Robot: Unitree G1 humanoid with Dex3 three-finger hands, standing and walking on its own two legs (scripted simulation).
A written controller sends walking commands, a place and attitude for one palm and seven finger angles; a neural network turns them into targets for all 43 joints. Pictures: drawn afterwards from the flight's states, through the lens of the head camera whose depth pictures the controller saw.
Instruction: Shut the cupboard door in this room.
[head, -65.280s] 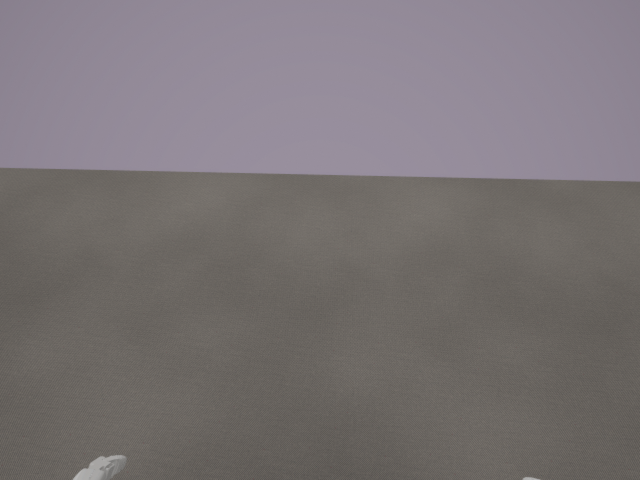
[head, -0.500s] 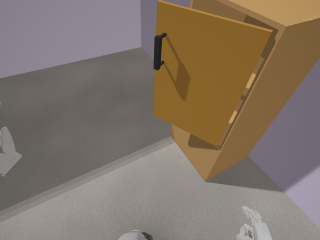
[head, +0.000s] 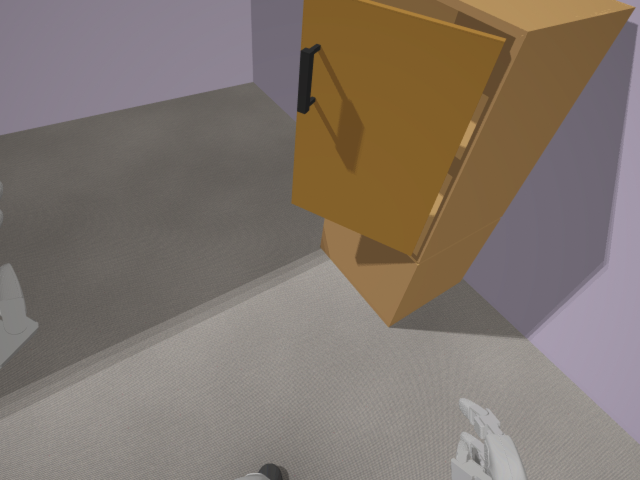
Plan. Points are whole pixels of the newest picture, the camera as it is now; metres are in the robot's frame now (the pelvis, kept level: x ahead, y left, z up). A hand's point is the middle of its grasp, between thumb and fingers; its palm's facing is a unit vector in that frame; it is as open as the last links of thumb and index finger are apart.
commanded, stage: stop stepping back and stand still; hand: left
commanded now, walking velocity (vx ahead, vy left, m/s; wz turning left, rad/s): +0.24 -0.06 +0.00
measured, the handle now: (309, 79) +0.90 +0.08 +0.07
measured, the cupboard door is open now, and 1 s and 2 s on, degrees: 28 28 28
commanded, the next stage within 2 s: let the arm hang, fingers relaxed in 1.32 s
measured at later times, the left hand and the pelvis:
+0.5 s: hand out of the picture +0.11 +0.29 +0.18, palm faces +0.37 -0.82 -0.45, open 7.4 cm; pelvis -0.09 +0.04 +0.00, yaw -4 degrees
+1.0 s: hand out of the picture +0.16 +0.32 +0.17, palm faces +0.43 -0.77 -0.47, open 7.4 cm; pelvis -0.05 +0.06 +0.00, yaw -2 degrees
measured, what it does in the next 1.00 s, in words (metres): steps on the spot: right foot, then left foot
